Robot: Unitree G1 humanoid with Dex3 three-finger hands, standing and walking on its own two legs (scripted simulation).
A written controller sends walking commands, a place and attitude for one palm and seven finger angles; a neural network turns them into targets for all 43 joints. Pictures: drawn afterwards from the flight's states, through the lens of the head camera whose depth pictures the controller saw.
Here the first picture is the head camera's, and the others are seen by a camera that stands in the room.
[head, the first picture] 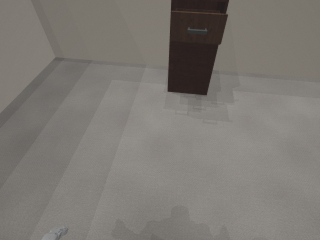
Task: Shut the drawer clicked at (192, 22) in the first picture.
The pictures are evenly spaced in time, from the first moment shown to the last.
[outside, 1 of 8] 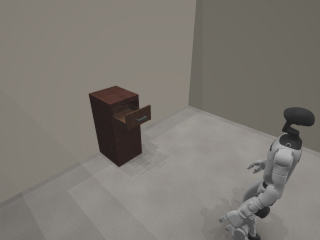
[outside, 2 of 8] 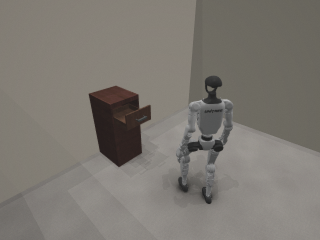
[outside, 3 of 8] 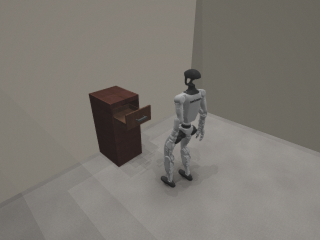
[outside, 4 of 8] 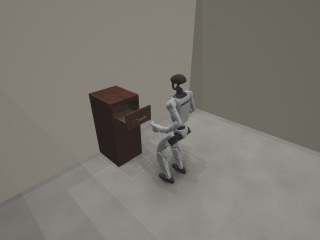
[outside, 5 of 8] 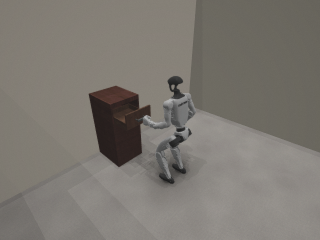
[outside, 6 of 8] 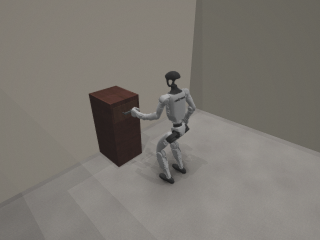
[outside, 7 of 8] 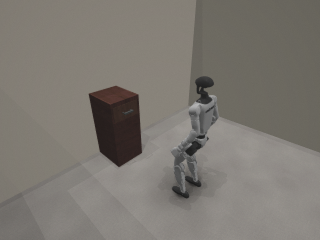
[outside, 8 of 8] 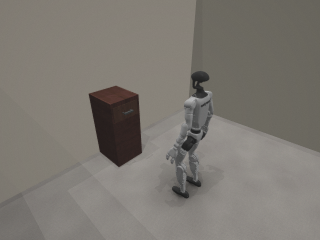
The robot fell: no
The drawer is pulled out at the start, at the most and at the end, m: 0.23 0.23 0.00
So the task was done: yes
